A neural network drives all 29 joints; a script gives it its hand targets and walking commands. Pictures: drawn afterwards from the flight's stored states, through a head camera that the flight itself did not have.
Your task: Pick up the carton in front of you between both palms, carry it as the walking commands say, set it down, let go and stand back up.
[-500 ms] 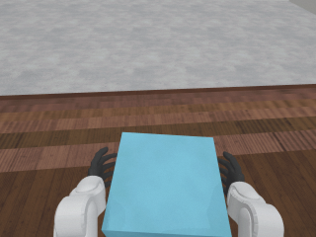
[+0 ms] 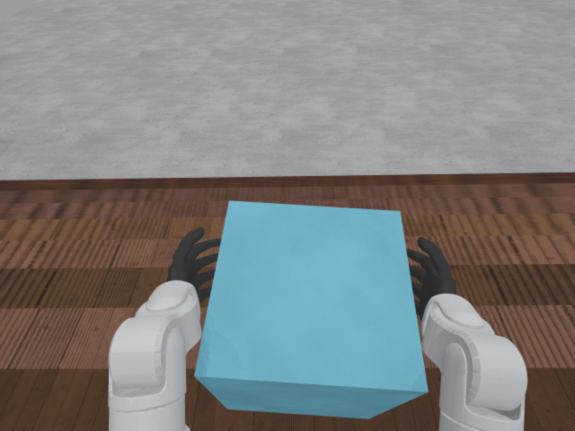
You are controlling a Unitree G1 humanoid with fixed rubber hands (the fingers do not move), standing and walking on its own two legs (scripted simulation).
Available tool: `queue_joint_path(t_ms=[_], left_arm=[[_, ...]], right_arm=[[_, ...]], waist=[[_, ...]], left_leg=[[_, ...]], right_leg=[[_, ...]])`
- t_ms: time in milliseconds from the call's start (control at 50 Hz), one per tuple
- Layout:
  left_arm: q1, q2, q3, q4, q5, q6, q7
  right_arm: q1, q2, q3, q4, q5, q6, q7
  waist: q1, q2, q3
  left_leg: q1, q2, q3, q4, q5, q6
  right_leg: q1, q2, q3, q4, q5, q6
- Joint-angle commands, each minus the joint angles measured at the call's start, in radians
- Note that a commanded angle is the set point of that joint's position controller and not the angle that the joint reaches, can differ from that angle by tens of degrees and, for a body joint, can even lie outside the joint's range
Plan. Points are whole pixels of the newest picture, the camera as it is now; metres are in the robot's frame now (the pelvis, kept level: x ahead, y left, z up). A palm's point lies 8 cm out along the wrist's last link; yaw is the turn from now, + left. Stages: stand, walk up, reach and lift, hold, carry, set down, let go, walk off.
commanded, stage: carry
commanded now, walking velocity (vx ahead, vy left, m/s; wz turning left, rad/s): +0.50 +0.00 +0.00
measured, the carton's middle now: (305, 320) +0.27 +0.01 +0.03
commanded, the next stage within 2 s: none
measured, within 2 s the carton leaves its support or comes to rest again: neither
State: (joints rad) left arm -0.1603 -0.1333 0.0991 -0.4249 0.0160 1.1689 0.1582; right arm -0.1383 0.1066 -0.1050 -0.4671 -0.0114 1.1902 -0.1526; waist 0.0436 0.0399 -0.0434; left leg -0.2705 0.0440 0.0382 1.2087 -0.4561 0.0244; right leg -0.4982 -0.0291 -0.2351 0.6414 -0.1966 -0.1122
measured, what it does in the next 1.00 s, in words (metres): goes down: left foot, then right foot 0.14 m lower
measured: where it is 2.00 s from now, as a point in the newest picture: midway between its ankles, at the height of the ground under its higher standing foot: (319, 233)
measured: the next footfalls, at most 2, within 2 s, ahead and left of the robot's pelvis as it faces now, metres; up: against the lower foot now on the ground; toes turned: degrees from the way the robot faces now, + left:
left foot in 0.40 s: +0.40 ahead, +0.09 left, +0.00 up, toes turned +3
right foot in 0.86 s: +0.70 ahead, -0.10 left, -0.14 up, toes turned -4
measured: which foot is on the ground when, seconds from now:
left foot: up 0.00-0.38, down 0.40-0.88, up 0.90-1.00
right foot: down 0.00-0.42, up 0.44-0.84, down 0.86-1.00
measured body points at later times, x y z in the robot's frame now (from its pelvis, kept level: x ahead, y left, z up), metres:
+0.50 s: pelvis +0.31 +0.02 +0.00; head +0.34 +0.02 +0.45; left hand +0.67 +0.13 +0.08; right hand +0.63 -0.17 +0.08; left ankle +0.36 +0.08 -0.71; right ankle +0.17 -0.09 -0.61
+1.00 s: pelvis +0.65 -0.05 -0.15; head +0.65 -0.06 +0.30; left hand +0.98 +0.12 -0.05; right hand +1.00 -0.19 -0.05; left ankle +0.57 +0.09 -0.73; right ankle +0.66 -0.09 -0.86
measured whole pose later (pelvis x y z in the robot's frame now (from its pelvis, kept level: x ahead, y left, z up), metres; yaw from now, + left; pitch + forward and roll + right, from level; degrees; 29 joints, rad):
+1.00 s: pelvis +0.65 -0.05 -0.15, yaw -2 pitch +2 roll +0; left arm -0.43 -0.09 0.21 -0.05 -0.01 1.06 0.21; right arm -0.45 0.11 -0.25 -0.05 -0.03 1.07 -0.20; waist 0.08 0.03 -0.05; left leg -0.57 0.00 -0.07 1.52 -0.48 0.02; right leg -0.42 0.09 -0.11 0.80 -0.43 -0.14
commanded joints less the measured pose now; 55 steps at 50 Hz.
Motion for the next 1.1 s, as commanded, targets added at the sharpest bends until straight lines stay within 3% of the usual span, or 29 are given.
queue_joint_path(t_ms=[0, 100, 260, 320, 340, 380, 400, 420, 440, 480, 500, 540, 600, 640, 680, 700, 720, 780, 820, 840, 860, 880, 900, 940, 960, 980, 1020, 1060, 1080], left_arm=[[-0.486, -0.62, -0.592, -0.067, -0.252, -0.018, -0.063], [-0.656, -0.64, -0.557, 0.085, -0.221, -0.08, -0.066], [-0.771, -0.647, -0.457, 0.285, -0.153, -0.12, -0.025], [-0.782, -0.684, -0.459, 0.301, -0.151, -0.125, -0.022], [-0.784, -0.688, -0.461, 0.293, -0.15, -0.127, -0.022], [-0.792, -0.694, -0.47, 0.271, -0.15, -0.12, -0.021], [-0.786, -0.704, -0.468, 0.274, -0.138, -0.111, -0.02], [-0.731, -0.704, -0.452, 0.289, -0.124, -0.104, -0.019], [-0.754, -0.701, -0.441, 0.246, -0.118, -0.108, -0.015], [-0.762, -0.74, -0.433, 0.229, -0.093, -0.118, -0.019], [-0.769, -0.752, -0.438, 0.229, -0.088, -0.129, -0.024], [-0.764, -0.756, -0.458, 0.209, -0.095, -0.151, -0.033], [-0.738, -0.753, -0.505, 0.173, -0.121, -0.169, -0.041], [-0.726, -0.721, -0.523, 0.154, -0.134, -0.172, -0.038], [-0.701, -0.676, -0.517, 0.158, -0.138, -0.164, -0.032], [-0.694, -0.655, -0.515, 0.145, -0.142, -0.157, -0.03], [-0.678, -0.63, -0.497, 0.164, -0.13, -0.148, -0.024], [-0.634, -0.551, -0.439, 0.19, -0.09, -0.126, -0.002], [-0.626, -0.501, -0.397, 0.217, -0.084, -0.109, 0.012], [-0.64, -0.494, -0.386, 0.229, -0.099, -0.102, 0.013], [-0.647, -0.475, -0.376, 0.271, -0.106, -0.092, 0.019], [-0.671, -0.477, -0.388, 0.301, -0.133, -0.093, 0.03], [-0.725, -0.506, -0.416, 0.284, -0.172, -0.093, 0.031], [-0.829, -0.613, -0.46, 0.252, -0.256, -0.1, 0.011], [-0.91, -0.664, -0.484, 0.239, -0.28, -0.117, 0.001], [-0.939, -0.727, -0.495, 0.246, -0.299, -0.131, -0.013], [-0.945, -0.813, -0.526, 0.269, -0.294, -0.158, -0.039], [-0.909, -0.851, -0.543, 0.275, -0.282, -0.194, -0.054], [-0.875, -0.869, -0.56, 0.264, -0.276, -0.212, -0.058]], right_arm=[[-0.482, 0.635, 0.565, -0.026, 0.179, -0.031, 0.028], [-0.608, 0.669, 0.524, 0.168, 0.114, -0.091, 0.02], [-0.788, 0.688, 0.472, 0.327, 0.114, -0.137, -0.006], [-0.819, 0.713, 0.478, 0.322, 0.142, -0.141, 0.003], [-0.817, 0.722, 0.479, 0.318, 0.142, -0.14, 0.007], [-0.754, 0.717, 0.476, 0.327, 0.145, -0.138, 0.016], [-0.766, 0.699, 0.475, 0.333, 0.149, -0.136, 0.019], [-0.752, 0.712, 0.488, 0.354, 0.172, -0.131, 0.021], [-0.788, 0.774, 0.533, 0.319, 0.221, -0.133, 0.034], [-0.9, 0.863, 0.598, 0.251, 0.283, -0.151, 0.067], [-0.941, 0.889, 0.62, 0.231, 0.304, -0.162, 0.079], [-0.953, 0.9, 0.648, 0.208, 0.319, -0.183, 0.088], [-0.868, 0.856, 0.639, 0.2, 0.287, -0.195, 0.08], [-0.79, 0.809, 0.613, 0.213, 0.258, -0.194, 0.067], [-0.719, 0.747, 0.575, 0.245, 0.21, -0.185, 0.05], [-0.708, 0.717, 0.565, 0.24, 0.202, -0.183, 0.042], [-0.688, 0.711, 0.549, 0.257, 0.195, -0.177, 0.035], [-0.674, 0.646, 0.523, 0.287, 0.181, -0.162, 0.016], [-0.703, 0.624, 0.49, 0.301, 0.172, -0.147, 0.0], [-0.756, 0.602, 0.463, 0.294, 0.173, -0.139, -0.012], [-0.774, 0.589, 0.436, 0.309, 0.149, -0.124, -0.028], [-0.746, 0.566, 0.398, 0.351, 0.124, -0.106, -0.043], [-0.754, 0.544, 0.361, 0.357, 0.102, -0.103, -0.056], [-0.746, 0.575, 0.328, 0.392, 0.074, -0.111, -0.063], [-0.758, 0.627, 0.329, 0.366, 0.074, -0.121, -0.052], [-0.816, 0.673, 0.35, 0.344, 0.095, -0.141, -0.041], [-0.839, 0.761, 0.395, 0.359, 0.112, -0.173, -0.011], [-0.837, 0.815, 0.451, 0.338, 0.121, -0.215, 0.015], [-0.817, 0.817, 0.478, 0.327, 0.135, -0.237, 0.02]], waist=[[-0.013, -0.076, -0.334], [-0.027, -0.117, -0.3], [0.012, -0.13, -0.208], [-0.01, -0.191, -0.235], [-0.084, -0.202, -0.304], [-0.222, -0.063, -0.404], [-0.2, 0.164, -0.407], [-0.14, 0.394, -0.492], [-0.155, 0.269, -0.476], [-0.125, 0.022, -0.377], [-0.111, -0.022, -0.36], [-0.109, -0.013, -0.349], [-0.112, 0.081, -0.388], [-0.141, 0.075, -0.385], [-0.205, 0.037, -0.313], [-0.197, -0.005, -0.261], [-0.186, -0.029, -0.23], [-0.095, 0.088, -0.182], [0.07, 0.064, -0.299], [0.164, -0.041, -0.294], [0.164, -0.284, -0.196], [0.026, -0.372, -0.234], [0.029, -0.26, -0.233], [-0.014, -0.009, -0.238], [-0.009, -0.158, -0.375], [-0.016, -0.076, -0.333], [-0.003, -0.085, -0.301], [0.002, -0.101, -0.349], [0.023, -0.049, -0.336]], left_leg=[[-0.401, 0.039, -0.064, 0.204, 0.107, 0.051], [-0.42, 0.048, -0.015, 0.004, 0.197, 0.036], [-0.431, -0.011, 0.088, -0.482, 0.39, 0.032], [-0.245, -0.061, 0.125, -0.573, 0.423, 0.059], [-0.077, -0.068, 0.151, -0.472, 0.531, 0.081], [0.214, -0.091, 0.121, -0.623, 0.445, 0.082], [0.398, 0.088, -0.157, -0.606, 0.693, 0.155], [0.555, 0.255, -0.532, -0.705, 0.713, 0.29], [0.586, 0.271, -0.584, -0.725, 0.595, 0.315], [0.41, 0.25, -0.468, -0.677, 0.572, 0.283], [0.329, 0.233, -0.413, -0.667, 0.502, 0.26], [0.215, 0.219, -0.343, -0.707, 0.417, 0.25], [0.264, 0.215, -0.249, -0.643, 0.679, 0.236], [0.376, 0.162, -0.181, -0.553, 0.699, 0.191], [0.51, 0.101, -0.2, -0.477, 0.5, 0.164], [0.36, 0.068, -0.155, -0.468, 0.357, 0.161], [0.198, 0.037, -0.096, -0.482, 0.253, 0.133], [-0.034, 0.036, -0.022, -0.372, 0.146, 0.102], [-0.109, 0.065, 0.042, -0.053, 0.589, 0.055], [-0.148, 0.041, 0.078, 0.308, 0.64, 0.015], [-0.364, -0.116, 0.064, 0.605, -0.105, -0.017], [-0.566, -0.117, -0.091, 0.603, -0.231, -0.016], [-0.592, -0.076, -0.116, 0.515, -0.151, -0.008], [-0.587, -0.027, -0.141, 0.298, 0.038, 0.012], [-0.63, 0.002, -0.158, 0.31, 0.012, 0.016], [-0.562, 0.03, -0.171, 0.17, 0.075, -0.007], [-0.481, 0.002, -0.107, 0.058, 0.068, -0.02], [-0.489, 0.0, -0.084, 0.079, 0.255, 0.008], [-0.544, -0.014, -0.063, -0.07, 0.416, 0.02]], right_leg=[[0.53, -0.306, 0.503, -0.311, 0.106, -0.088], [0.414, -0.256, 0.34, -0.36, 0.006, -0.089], [0.485, -0.167, 0.2, -0.27, 0.396, -0.076], [0.466, -0.145, 0.137, -0.203, 0.57, -0.034], [0.428, -0.147, 0.089, -0.075, 0.724, -0.009], [0.307, -0.082, 0.059, 0.381, 0.671, 0.035], [0.052, 0.041, 0.107, 0.664, 0.134, 0.066], [-0.213, 0.148, 0.183, 0.876, -0.372, 0.081], [-0.348, 0.101, 0.274, 0.916, -0.372, 0.063], [-0.358, 0.009, 0.312, 0.771, -0.278, 0.058], [-0.316, -0.013, 0.316, 0.644, -0.242, 0.059], [-0.217, -0.009, 0.28, 0.491, -0.231, 0.079], [-0.193, -0.002, 0.229, 0.428, -0.023, 0.079], [-0.308, 0.008, 0.182, 0.405, 0.113, 0.068], [-0.493, -0.016, 0.219, 0.21, 0.291, 0.065], [-0.362, 0.001, 0.208, 0.006, 0.435, 0.072], [-0.154, 0.021, 0.17, -0.108, 0.598, 0.083], [0.208, 0.021, 0.121, -0.15, 0.764, 0.082], [0.537, 0.063, 0.049, -0.003, 0.649, 0.051], [0.573, 0.026, 0.108, -0.086, 0.505, 0.0], [0.613, -0.069, 0.217, -0.097, 0.576, -0.048], [0.711, -0.213, 0.587, -0.013, 0.874, -0.095], [0.65, -0.253, 0.675, -0.084, 0.621, -0.126], [0.551, -0.216, 0.601, -0.017, 0.595, -0.067], [0.584, -0.311, 0.784, -0.017, 0.332, -0.178], [0.417, -0.301, 0.747, -0.058, 0.227, -0.191], [0.307, -0.274, 0.675, -0.061, 0.324, -0.205], [0.357, -0.243, 0.594, 0.04, 0.474, -0.172], [0.395, -0.146, 0.504, 0.108, 0.401, -0.113]])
